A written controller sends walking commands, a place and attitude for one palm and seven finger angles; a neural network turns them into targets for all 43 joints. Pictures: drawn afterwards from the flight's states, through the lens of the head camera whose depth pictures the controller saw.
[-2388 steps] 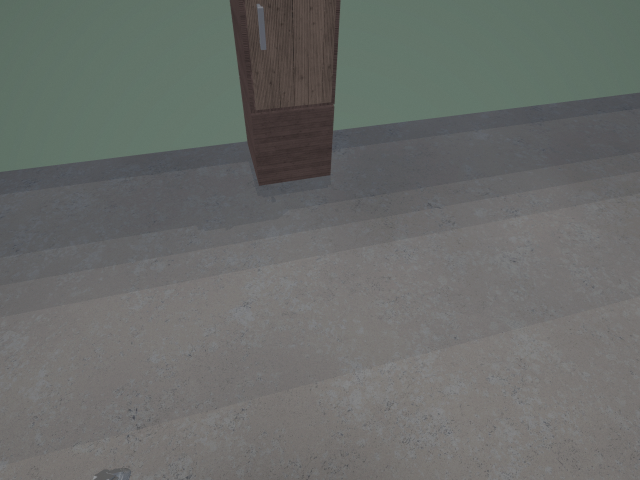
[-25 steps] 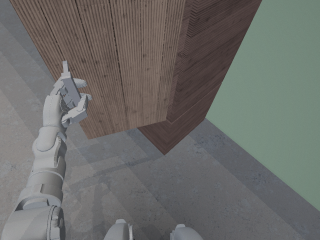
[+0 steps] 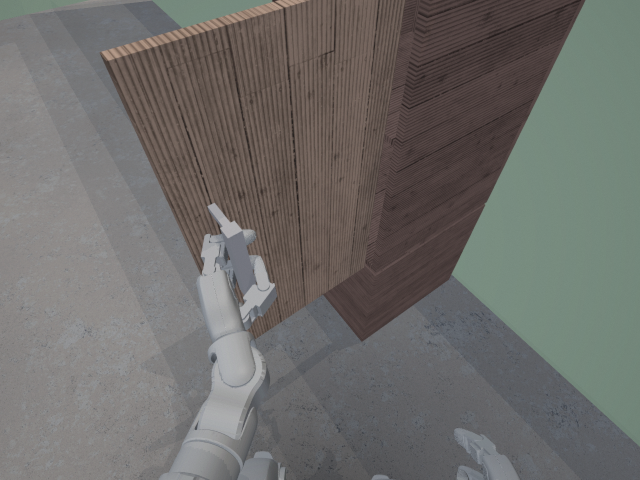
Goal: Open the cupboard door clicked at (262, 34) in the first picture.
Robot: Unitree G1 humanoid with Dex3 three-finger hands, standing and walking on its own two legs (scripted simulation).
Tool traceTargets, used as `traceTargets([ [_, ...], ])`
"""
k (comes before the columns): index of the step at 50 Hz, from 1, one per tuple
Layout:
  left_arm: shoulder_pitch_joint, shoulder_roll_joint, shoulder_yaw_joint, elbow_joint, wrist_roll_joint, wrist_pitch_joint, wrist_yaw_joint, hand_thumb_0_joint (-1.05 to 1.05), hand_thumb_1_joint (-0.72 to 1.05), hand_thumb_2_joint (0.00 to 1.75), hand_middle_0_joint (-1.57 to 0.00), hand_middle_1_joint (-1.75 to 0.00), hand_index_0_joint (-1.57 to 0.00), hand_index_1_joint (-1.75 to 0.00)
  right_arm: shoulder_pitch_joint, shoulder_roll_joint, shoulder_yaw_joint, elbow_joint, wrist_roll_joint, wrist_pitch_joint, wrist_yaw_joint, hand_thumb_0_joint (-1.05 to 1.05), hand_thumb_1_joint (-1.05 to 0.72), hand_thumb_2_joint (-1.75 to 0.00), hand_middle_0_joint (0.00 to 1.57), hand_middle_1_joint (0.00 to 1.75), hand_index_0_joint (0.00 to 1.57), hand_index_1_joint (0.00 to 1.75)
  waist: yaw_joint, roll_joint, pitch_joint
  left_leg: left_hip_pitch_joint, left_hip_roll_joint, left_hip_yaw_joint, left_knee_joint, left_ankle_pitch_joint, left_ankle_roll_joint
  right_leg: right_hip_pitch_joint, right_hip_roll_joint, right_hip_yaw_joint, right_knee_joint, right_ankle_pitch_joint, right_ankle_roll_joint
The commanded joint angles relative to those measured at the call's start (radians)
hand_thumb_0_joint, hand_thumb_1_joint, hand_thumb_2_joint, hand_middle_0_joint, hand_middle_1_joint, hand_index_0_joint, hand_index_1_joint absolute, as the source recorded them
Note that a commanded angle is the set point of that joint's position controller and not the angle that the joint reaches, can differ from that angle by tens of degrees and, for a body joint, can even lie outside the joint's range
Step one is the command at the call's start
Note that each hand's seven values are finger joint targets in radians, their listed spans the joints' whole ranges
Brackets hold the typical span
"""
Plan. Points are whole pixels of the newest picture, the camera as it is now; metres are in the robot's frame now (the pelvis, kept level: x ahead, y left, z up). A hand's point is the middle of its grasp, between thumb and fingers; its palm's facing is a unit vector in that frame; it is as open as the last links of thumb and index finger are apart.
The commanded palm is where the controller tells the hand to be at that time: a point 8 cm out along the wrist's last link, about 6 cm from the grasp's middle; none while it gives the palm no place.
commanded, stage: pull the door open along its arc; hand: left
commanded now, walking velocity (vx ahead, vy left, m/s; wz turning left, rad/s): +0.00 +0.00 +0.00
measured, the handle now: (233, 252) +0.39 +0.13 +0.06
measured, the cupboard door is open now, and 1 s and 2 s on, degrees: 91 100 100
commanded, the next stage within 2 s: open thumb and fingers to let go in 0.16 s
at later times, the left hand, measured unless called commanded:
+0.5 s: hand (290, 299) +0.33 +0.05 +0.05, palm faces +0.36 -0.93 -0.01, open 7.0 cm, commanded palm +0.28 +0.09 +0.05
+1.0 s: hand (286, 309) +0.32 +0.06 +0.05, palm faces +0.32 -0.95 -0.02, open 14.8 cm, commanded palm +0.27 +0.09 +0.05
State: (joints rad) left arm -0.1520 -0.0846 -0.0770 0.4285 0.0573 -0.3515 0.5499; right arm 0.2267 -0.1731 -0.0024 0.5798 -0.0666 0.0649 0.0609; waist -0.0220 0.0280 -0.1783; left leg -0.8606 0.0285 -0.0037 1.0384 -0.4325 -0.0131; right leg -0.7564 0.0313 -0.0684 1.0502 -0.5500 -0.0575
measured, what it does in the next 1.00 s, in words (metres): stands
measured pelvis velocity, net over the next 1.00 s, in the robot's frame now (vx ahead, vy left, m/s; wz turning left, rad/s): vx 0.01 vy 0.00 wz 0.02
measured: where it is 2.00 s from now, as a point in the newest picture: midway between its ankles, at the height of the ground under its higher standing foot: outside the picture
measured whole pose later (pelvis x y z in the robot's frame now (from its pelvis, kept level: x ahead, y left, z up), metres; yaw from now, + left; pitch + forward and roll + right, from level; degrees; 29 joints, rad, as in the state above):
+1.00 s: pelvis +0.01 +0.00 +0.00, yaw +1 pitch +14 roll +0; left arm 0.01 -0.11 -0.23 0.27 0.10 -0.30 0.57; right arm 0.20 -0.18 -0.01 0.57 -0.07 0.01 0.03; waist -0.01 0.03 -0.18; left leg -0.85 0.01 -0.02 1.04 -0.44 -0.02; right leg -0.74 0.02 -0.08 1.06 -0.57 -0.06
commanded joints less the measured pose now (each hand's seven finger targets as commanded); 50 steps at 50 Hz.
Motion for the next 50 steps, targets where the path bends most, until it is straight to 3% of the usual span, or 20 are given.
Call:
traceTargets([
  [1, -0.157, -0.068, -0.102, -0.252, 0.033, -0.07, 0.0, 0.0, 0.9, 0.9, -0.4, -1.35, -0.4, -1.35, -0.043, -0.116, -0.042, -0.138, -0.002, -0.063, -0.015, 0.0, -0.9, -0.9, 0.2, 0.3, 0.2, 0.3, -0.021, -0.081, -0.227, 0.244, -0.031, -0.003, -0.099, 0.195, 0.034, 0.102, -0.022, 0.051, -0.207, 0.38, 0.042],
  [4, -0.06, -0.119, -0.155, -0.299, 0.048, -0.063, 0.004, 0.0, 0.9, 0.9, -0.4, -1.35, -0.4, -1.35, -0.059, -0.101, -0.037, -0.153, -0.004, -0.082, -0.013, 0.0, -0.9, -0.9, 0.2, 0.3, 0.2, 0.3, -0.009, -0.085, -0.235, 0.238, -0.035, -0.004, -0.098, 0.201, 0.032, 0.129, -0.034, 0.061, -0.208, 0.42, 0.046],
  [9, 0.068, -0.141, -0.193, -0.365, 0.068, -0.038, 0.009, 0.0, 0.9, 0.9, -0.4, -1.35, -0.4, -1.35, -0.081, -0.087, -0.026, -0.175, -0.003, -0.109, -0.016, 0.0, -0.9, -0.9, 0.2, 0.3, 0.2, 0.3, 0.003, -0.101, -0.222, 0.222, -0.043, -0.006, -0.095, 0.185, 0.03, 0.157, -0.054, 0.085, -0.229, 0.432, 0.052],
  [12, -0.047, -0.08, -0.125, -0.335, 0.068, -0.03, 0.03, 0.0, 0.9, 0.9, -0.4, -1.35, -0.4, -1.35, -0.072, -0.096, -0.026, -0.151, -0.007, -0.111, -0.029, 0.0, -0.9, -0.9, 0.2, 0.3, 0.2, 0.3, -0.018, -0.124, -0.176, 0.184, -0.042, -0.014, -0.077, 0.155, 0.028, 0.123, -0.065, 0.109, -0.242, 0.399, 0.063],
  [13, -0.153, -0.03, -0.085, -0.326, 0.068, -0.038, 0.04, 0.0, 0.9, 0.9, -0.4, -1.35, -0.4, -1.35, -0.071, -0.102, -0.027, -0.135, -0.01, -0.107, -0.036, 0.0, -0.9, -0.9, 0.2, 0.3, 0.2, 0.3, -0.033, -0.135, -0.168, 0.161, -0.042, -0.018, -0.065, 0.142, 0.029, 0.108, -0.074, 0.131, -0.246, 0.384, 0.07],
  [17, -0.139, -0.047, -0.089, -0.29, 0.065, -0.057, 0.027, 0.0, 0.62, 0.78, -0.38, -1.32, -0.38, -1.32, -0.078, -0.096, -0.029, -0.126, -0.011, -0.106, -0.042, 0.0, -0.9, -0.9, 0.2, 0.3, 0.2, 0.3, -0.023, -0.135, -0.195, 0.148, -0.046, -0.02, -0.054, 0.144, 0.028, 0.126, -0.084, 0.152, -0.243, 0.404, 0.073],
  [22, -0.055, -0.068, -0.104, -0.333, 0.051, -0.057, 0.0, 0.0, 0.27, 0.63, -0.35, -1.28, -0.35, -1.28, -0.055, -0.097, -0.041, -0.137, -0.009, -0.095, -0.039, 0.0, -0.9, -0.9, 0.2, 0.3, 0.2, 0.3, 0.001, -0.124, -0.319, 0.194, -0.048, -0.01, -0.054, 0.248, 0.026, 0.207, -0.081, 0.125, -0.189, 0.631, 0.076],
  [26, -0.037, -0.093, -0.136, -0.35, 0.053, -0.043, -0.006, 0.0, -0.01, 0.51, -0.33, -1.25, -0.33, -1.25, -0.041, -0.099, -0.04, -0.142, -0.006, -0.089, -0.039, 0.0, -0.9, -0.9, 0.2, 0.3, 0.2, 0.3, -0.016, -0.148, -0.287, 0.209, -0.046, -0.009, -0.058, 0.268, 0.028, 0.199, -0.077, 0.103, -0.184, 0.683, 0.079],
  [29, 0.001, -0.107, -0.146, -0.364, 0.044, -0.037, -0.008, 0.0, -0.22, 0.42, -0.32, -1.23, -0.32, -1.23, -0.048, -0.1, -0.04, -0.152, -0.004, -0.092, -0.04, 0.0, -0.9, -0.9, 0.2, 0.3, 0.2, 0.3, -0.012, -0.158, -0.271, 0.217, -0.044, -0.01, -0.064, 0.27, 0.028, 0.187, -0.07, 0.085, -0.184, 0.665, 0.075],
  [33, -0.026, -0.114, -0.162, -0.391, 0.053, -0.042, 0.003, 0.0, -0.5, 0.3, -0.3, -1.2, -0.3, -1.2, -0.059, -0.099, -0.037, -0.153, -0.003, -0.097, -0.041, 0.0, -0.9, -0.9, 0.2, 0.3, 0.2, 0.3, -0.013, -0.111, -0.257, 0.225, -0.042, -0.013, -0.062, 0.257, 0.028, 0.151, -0.062, 0.079, -0.183, 0.586, 0.064],
  [35, -0.012, -0.114, -0.165, -0.392, 0.058, -0.043, 0.007, 0.0, -0.5, 0.3, -0.3, -1.2, -0.3, -1.2, -0.064, -0.097, -0.035, -0.152, -0.003, -0.101, -0.041, 0.0, -0.9, -0.9, 0.2, 0.3, 0.2, 0.3, -0.014, -0.101, -0.252, 0.235, -0.04, -0.012, -0.061, 0.256, 0.027, 0.133, -0.056, 0.068, -0.179, 0.559, 0.059],
  [42, 0.004, -0.115, -0.165, -0.394, 0.067, -0.028, 0.017, 0.0, -0.5, 0.3, -0.24, -0.85, -0.24, -0.85, -0.064, -0.099, -0.035, -0.161, -0.003, -0.106, -0.038, 0.0, -0.9, -0.9, 0.2, 0.3, 0.2, 0.3, -0.001, -0.09, -0.278, 0.24, -0.038, -0.017, -0.064, 0.267, 0.026, 0.131, -0.045, 0.054, -0.167, 0.518, 0.047],
  [44, -0.013, -0.133, -0.183, -0.385, 0.07, -0.019, 0.021, 0.0, -0.5, 0.3, -0.22, -0.75, -0.22, -0.75, -0.068, -0.099, -0.033, -0.16, -0.002, -0.104, -0.037, 0.0, -0.9, -0.9, 0.2, 0.3, 0.2, 0.3, -0.014, -0.086, -0.254, 0.249, -0.034, -0.017, -0.068, 0.258, 0.027, 0.106, -0.04, 0.044, -0.17, 0.487, 0.045],
  [50, -0.067, -0.126, -0.171, -0.359, 0.061, -0.009, 0.03, 0.0, -0.5, 0.3, -0.18, -0.45, -0.18, -0.45, -0.087, -0.102, -0.03, -0.156, -0.001, -0.105, -0.039, 0.0, -0.9, -0.9, 0.2, 0.3, 0.2, 0.3, -0.018, -0.099, -0.214, 0.232, -0.035, -0.02, -0.076, 0.195, 0.028, 0.076, -0.036, 0.048, -0.194, 0.376, 0.042],
])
